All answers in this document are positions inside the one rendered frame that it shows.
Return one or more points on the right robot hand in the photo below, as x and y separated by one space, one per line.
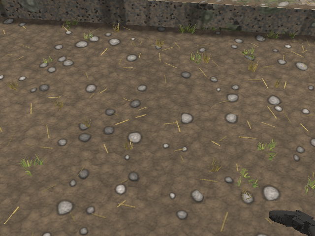
299 220

